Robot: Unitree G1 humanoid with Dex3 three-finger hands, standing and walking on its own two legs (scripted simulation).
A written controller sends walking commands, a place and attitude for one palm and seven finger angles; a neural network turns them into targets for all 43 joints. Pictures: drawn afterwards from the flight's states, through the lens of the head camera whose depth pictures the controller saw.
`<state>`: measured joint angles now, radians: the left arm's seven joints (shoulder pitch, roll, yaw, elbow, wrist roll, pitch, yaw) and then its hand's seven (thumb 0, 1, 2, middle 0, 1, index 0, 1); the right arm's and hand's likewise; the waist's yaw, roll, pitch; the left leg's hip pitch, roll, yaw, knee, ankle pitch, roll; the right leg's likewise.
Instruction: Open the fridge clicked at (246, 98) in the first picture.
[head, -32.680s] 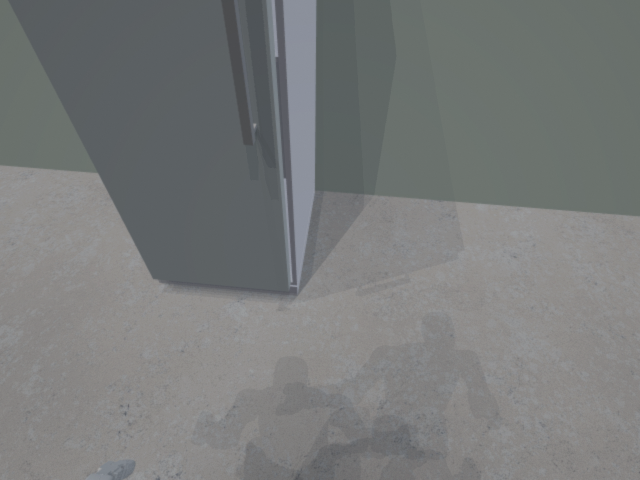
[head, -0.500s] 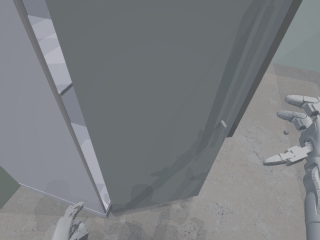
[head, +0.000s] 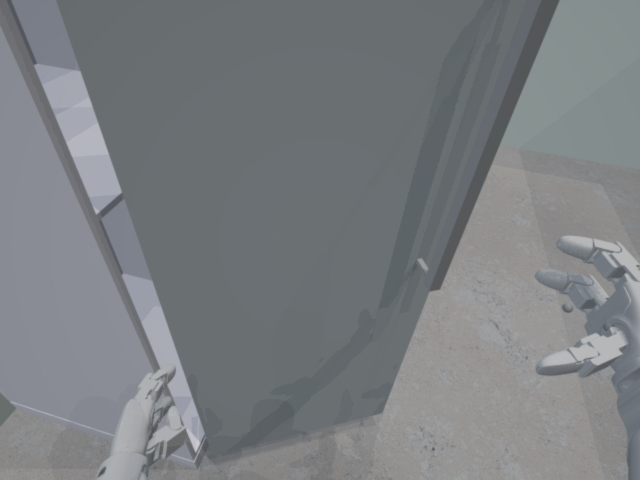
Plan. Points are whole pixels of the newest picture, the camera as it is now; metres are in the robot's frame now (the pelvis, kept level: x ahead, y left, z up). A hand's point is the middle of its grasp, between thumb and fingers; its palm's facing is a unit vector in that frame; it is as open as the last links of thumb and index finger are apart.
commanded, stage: draw the hand back to the body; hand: right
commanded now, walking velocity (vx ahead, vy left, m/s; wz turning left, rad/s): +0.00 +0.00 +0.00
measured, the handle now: (468, 159) +0.47 -0.19 +0.22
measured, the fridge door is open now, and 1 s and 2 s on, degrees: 60 60 60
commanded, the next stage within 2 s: step back with the hand held close in 1.22 s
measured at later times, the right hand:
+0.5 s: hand (600, 348) +0.21 -0.27 +0.16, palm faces +0.47 +0.83 -0.28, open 12.2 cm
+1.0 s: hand (625, 382) +0.18 -0.27 +0.16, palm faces +0.50 +0.79 -0.34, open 7.7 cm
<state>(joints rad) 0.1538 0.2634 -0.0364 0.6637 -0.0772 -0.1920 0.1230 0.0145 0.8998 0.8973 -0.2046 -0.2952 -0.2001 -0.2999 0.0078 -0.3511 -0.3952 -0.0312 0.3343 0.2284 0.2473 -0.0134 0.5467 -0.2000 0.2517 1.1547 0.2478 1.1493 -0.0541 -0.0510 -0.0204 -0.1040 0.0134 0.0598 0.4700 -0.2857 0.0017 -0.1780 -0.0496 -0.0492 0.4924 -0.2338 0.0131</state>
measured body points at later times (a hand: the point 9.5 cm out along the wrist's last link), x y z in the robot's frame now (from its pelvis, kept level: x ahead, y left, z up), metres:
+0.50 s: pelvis -0.01 +0.00 +0.01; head -0.04 +0.01 +0.46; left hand +0.16 +0.22 -0.09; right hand +0.18 -0.31 +0.17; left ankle -0.01 +0.12 -0.74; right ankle +0.02 -0.13 -0.74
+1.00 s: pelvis +0.00 +0.00 +0.01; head -0.03 +0.02 +0.46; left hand +0.20 +0.23 -0.07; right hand +0.15 -0.31 +0.18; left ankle -0.01 +0.12 -0.74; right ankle +0.02 -0.13 -0.74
